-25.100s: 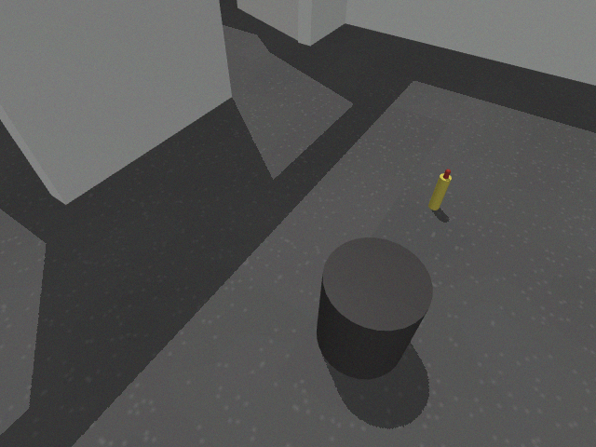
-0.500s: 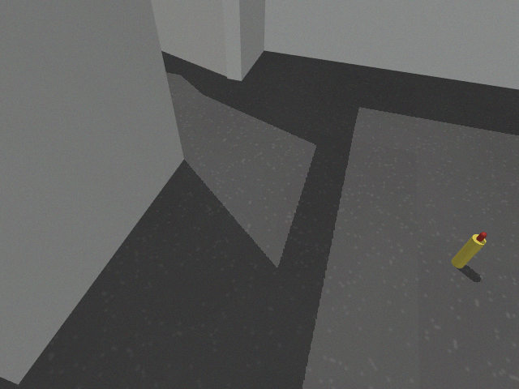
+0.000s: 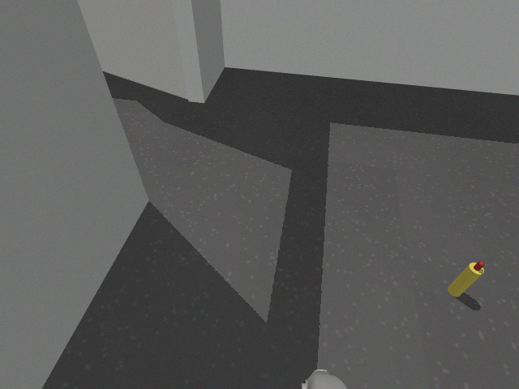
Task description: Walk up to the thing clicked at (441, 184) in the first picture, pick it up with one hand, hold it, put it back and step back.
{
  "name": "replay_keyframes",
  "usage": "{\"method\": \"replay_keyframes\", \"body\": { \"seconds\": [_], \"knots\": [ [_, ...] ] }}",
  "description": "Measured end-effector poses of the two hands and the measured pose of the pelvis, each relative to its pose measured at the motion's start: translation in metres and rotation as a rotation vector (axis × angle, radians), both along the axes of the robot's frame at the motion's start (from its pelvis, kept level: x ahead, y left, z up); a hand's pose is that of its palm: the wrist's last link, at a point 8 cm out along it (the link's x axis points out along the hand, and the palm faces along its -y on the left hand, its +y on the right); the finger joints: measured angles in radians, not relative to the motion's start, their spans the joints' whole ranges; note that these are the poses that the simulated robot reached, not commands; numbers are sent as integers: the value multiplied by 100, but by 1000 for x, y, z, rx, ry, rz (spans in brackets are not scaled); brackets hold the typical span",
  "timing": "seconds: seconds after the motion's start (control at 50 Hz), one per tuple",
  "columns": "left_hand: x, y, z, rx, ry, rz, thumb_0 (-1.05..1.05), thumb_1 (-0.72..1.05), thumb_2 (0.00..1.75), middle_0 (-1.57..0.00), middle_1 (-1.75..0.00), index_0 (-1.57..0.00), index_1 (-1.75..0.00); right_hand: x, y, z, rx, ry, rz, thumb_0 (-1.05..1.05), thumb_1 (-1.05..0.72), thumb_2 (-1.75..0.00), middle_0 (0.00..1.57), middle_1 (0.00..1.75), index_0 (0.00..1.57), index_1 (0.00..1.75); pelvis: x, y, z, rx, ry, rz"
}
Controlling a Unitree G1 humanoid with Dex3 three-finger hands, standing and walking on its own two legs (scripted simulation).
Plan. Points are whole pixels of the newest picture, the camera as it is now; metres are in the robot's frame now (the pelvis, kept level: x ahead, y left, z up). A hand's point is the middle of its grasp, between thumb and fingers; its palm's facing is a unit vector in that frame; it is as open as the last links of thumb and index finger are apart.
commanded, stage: walk up
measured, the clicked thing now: (467, 277) +0.64 -0.84 -0.66
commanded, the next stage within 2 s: none
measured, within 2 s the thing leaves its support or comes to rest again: neither
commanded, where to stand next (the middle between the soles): +1.04 +0.01 m, yaw +3 degrees
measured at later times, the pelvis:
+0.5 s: pelvis +0.27 -0.03 -0.01, yaw +3 degrees
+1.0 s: pelvis +0.49 -0.03 -0.01, yaw +1 degrees
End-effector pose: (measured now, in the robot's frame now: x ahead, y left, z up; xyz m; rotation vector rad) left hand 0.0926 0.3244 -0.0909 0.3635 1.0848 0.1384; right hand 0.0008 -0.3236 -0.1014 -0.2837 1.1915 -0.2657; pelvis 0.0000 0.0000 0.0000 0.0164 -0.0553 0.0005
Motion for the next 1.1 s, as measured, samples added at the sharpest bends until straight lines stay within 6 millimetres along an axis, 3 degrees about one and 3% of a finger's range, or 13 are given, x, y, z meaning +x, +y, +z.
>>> {"method": "replay_keyframes", "body": {
  "seconds": [0.1,0.16,0.2,0.28,0.36,0.46,0.58,0.66,0.82,0.98,1.1],
  "knots": [
    [89,-23,-2,28,-40,-13,1,91,90,-20,-30,-20,-30,45,-20,-26,21,78,-10,1,-90,-89,21,30,20,30,69,-22,-16,9,35,8],
    [135,-43,-4,32,-83,-14,1,91,90,-20,-30,-20,-30,86,-30,-38,25,114,6,1,-90,-89,21,30,20,30,103,-35,-21,-35,37,16],
    [154,-55,-2,18,-114,-1,1,91,89,-20,-30,-20,-30,120,-32,-36,32,112,39,1,-90,-89,20,30,20,30,123,-42,-17,-17,33,25],
    [167,-68,4,-5,-96,48,0,91,89,-20,-30,-20,-30,200,-35,-22,33,35,93,1,-90,-89,20,30,20,30,163,-45,-4,-4,22,24],
    [170,-65,-2,-7,-13,77,0,90,89,-21,-30,-20,-30,279,-37,-7,16,-72,132,1,-90,-89,20,30,20,30,201,-44,-1,-22,16,18],
    [186,-47,-19,-13,51,116,1,90,89,-21,-30,-20,-31,361,-28,5,-13,-114,193,1,-90,-90,20,30,20,29,251,-37,-7,-54,19,43],
    [229,-14,-54,-17,99,159,1,90,89,-21,-30,-20,-30,446,-3,6,-67,-147,242,1,-90,-90,20,30,20,29,318,-15,-27,-29,17,51],
    [271,-12,-50,-28,128,122,1,91,89,-20,-30,-20,-30,468,9,15,-59,-188,187,1,-90,-89,20,30,20,30,349,-5,-18,-39,7,40],
    [360,-8,-22,-31,69,68,1,91,89,-20,-30,-20,-30,474,8,21,-36,-92,121,1,-90,-89,21,30,20,30,412,-5,2,-18,2,28],
    [451,-22,-4,26,69,37,1,91,89,-20,-30,-20,-30,502,-23,-4,2,-4,58,1,-90,-89,21,30,20,30,484,-26,-2,14,17,16],
    [526,-54,-1,70,-33,40,1,91,89,-20,-30,-20,-30,556,-51,-37,26,44,60,1,-90,-89,21,30,20,30,541,-56,-19,-7,14,27]
  ]
}}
